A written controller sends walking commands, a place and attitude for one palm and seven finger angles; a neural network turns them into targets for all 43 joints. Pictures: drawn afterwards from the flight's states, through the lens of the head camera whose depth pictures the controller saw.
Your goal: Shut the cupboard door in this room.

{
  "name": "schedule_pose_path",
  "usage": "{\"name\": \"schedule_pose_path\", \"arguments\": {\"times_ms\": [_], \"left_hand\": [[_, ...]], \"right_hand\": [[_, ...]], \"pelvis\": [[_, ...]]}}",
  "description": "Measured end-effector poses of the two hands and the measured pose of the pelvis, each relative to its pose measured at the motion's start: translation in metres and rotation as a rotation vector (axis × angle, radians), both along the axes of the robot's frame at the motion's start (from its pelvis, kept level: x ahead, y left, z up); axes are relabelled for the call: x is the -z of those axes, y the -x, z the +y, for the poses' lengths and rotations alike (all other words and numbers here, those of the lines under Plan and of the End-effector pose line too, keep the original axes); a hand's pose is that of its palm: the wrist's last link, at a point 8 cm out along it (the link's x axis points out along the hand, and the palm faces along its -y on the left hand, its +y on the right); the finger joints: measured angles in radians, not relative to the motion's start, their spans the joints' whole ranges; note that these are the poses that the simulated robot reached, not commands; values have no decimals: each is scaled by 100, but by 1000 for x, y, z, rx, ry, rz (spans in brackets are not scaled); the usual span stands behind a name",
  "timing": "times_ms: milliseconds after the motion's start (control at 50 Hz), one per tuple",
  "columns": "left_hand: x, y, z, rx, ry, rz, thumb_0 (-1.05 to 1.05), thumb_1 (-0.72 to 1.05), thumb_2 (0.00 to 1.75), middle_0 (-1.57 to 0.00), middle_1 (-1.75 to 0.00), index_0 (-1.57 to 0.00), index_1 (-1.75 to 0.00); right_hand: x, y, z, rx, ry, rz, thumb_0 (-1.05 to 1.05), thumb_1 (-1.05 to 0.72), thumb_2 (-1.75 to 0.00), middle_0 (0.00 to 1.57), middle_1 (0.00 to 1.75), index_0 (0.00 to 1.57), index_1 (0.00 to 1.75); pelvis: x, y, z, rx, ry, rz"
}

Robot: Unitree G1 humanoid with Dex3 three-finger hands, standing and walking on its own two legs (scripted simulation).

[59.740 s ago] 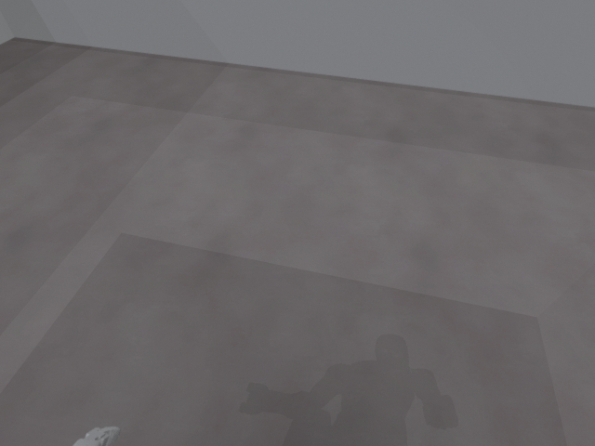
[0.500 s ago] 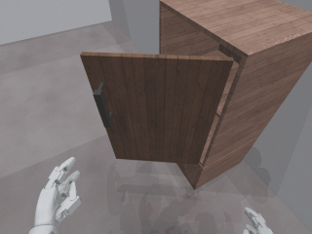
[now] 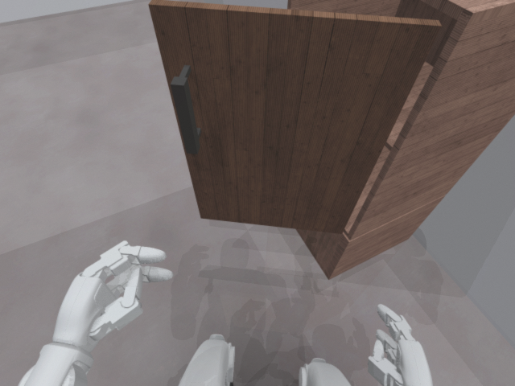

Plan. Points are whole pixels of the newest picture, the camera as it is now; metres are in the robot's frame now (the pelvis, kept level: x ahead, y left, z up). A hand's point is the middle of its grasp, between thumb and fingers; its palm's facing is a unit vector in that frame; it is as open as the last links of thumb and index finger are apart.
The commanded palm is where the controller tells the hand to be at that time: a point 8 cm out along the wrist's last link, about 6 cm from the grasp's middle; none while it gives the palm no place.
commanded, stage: raise the hand and make a fist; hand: left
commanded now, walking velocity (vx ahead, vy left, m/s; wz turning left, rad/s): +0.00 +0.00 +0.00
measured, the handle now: (189, 111) +0.55 +0.17 +0.10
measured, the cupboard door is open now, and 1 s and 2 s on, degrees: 57 57 57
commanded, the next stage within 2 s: bring the fist close to the handle in 1.22 s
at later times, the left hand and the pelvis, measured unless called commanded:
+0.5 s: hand (116, 294) +0.22 +0.20 +0.08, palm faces -0.04 -1.00 -0.04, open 3.1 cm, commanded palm +0.20 +0.25 +0.09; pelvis +0.01 +0.02 +0.02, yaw +0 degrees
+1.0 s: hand (126, 271) +0.24 +0.19 +0.10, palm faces -0.06 -1.00 -0.05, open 3.1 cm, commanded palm +0.22 +0.25 +0.10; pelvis +0.02 +0.00 +0.03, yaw +0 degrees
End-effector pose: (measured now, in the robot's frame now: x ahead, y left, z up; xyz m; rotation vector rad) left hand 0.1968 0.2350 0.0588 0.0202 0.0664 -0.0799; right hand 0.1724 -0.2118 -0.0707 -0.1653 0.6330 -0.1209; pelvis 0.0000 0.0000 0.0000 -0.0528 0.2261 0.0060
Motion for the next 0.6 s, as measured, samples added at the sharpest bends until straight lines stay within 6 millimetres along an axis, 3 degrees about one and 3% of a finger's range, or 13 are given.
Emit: {"name": "schedule_pose_path", "arguments": {"times_ms": [100, 180, 300, 460, 600], "left_hand": [[-6, 3, 11, -43, -14, 3, 1, 90, 90, -76, -91, -76, -91], [-8, 5, 16, -48, -20, -21, 1, 90, 90, -83, -99, -83, -99], [-9, 3, 16, -27, -12, -28, 1, 90, 90, -94, -111, -94, -111], [-20, -2, 21, -41, -12, -36, 2, 90, 90, -109, -127, -109, -127], [-27, -9, 20, -32, -19, -34, 1, 90, 90, -121, -141, -121, -140]], "right_hand": [[-5, 17, -2, 19, 24, 36, 1, -90, -90, 21, 30, 21, 30], [-9, 19, -8, 9, 62, 40, 1, -90, -90, 21, 30, 21, 30], [-20, 6, -11, -2, 92, 8, 2, -90, -90, 21, 30, 20, 30], [-37, -17, 2, -36, 70, -50, 1, -90, -90, 20, 30, 20, 30], [-39, -25, 10, -66, 46, -56, 1, -90, -90, 21, 30, 20, 30]], "pelvis": [[-6, -2, 8, 4, 0, -1], [-6, -2, 13, 0, 4, -1], [-8, -4, 17, -4, 9, -7], [-15, -9, 18, -9, 13, -21], [-19, -14, 15, -13, 12, -29]]}}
